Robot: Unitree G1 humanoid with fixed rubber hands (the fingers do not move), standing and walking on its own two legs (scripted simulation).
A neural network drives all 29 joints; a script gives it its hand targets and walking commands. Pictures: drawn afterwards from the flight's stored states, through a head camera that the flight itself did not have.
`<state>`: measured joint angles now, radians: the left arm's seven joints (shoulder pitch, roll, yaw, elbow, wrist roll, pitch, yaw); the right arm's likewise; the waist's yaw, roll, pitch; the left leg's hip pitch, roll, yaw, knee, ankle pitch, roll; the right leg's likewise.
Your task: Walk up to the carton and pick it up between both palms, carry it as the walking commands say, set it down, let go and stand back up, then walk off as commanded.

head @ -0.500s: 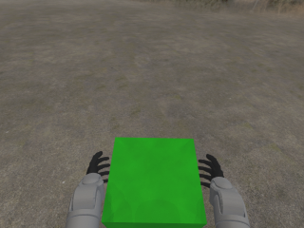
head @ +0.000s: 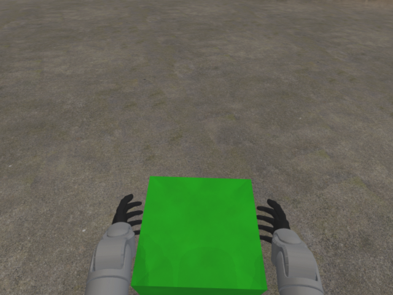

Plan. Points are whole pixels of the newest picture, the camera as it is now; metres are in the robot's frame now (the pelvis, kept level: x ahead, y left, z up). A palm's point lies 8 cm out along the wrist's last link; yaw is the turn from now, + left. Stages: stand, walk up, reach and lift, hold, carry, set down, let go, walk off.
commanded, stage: carry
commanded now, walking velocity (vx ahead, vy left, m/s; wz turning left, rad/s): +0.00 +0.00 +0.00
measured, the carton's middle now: (198, 238) +0.30 +0.00 -0.07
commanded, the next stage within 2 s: hold in 0.38 s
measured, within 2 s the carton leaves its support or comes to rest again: neither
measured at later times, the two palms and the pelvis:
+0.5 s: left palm (123, 228) +0.27 +0.17 +0.02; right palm (284, 232) +0.27 -0.17 +0.04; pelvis +0.00 +0.00 +0.00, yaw +0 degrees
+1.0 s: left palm (126, 209) +0.30 +0.16 +0.05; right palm (287, 223) +0.28 -0.17 +0.05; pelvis -0.01 +0.00 +0.01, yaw -2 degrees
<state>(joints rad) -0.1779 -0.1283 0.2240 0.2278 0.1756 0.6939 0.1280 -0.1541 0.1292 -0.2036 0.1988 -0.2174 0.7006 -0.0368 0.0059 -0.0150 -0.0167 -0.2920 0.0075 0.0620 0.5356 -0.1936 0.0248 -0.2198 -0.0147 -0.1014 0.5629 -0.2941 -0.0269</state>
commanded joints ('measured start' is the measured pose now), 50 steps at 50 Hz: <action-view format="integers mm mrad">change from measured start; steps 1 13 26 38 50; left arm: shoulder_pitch -553 -547 -508 -683 -774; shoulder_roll -922 -908 -774 -801 -931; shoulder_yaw -724 -716 -708 -528 -415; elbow -181 -189 -147 177 275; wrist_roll -307 -311 -267 -178 -129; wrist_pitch -10 5 -68 -95 -93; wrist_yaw -407 -400 -400 -455 -482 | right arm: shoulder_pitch -584 -568 -502 -792 -845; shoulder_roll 916 903 870 926 913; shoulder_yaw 696 690 596 504 399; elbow -228 -224 -63 186 206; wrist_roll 336 339 282 248 140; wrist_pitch -43 -23 -84 -133 -161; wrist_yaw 298 293 288 349 368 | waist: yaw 4 2 -17 24 6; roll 30 41 -36 -34 54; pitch -328 -321 -387 -255 -248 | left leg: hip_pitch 115 111 422 325 368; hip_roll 147 142 -73 -74 -72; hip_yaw -149 -147 -165 -109 -104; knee -58 -70 -123 -157 -154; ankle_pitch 168 135 321 -25 29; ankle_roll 34 34 -13 15 16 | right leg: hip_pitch -44 -44 69 -36 -89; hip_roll -132 -129 51 31 41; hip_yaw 153 163 212 207 207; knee -102 -102 -203 -279 -274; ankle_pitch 112 103 311 -78 -21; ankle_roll -32 -37 14 -2 -33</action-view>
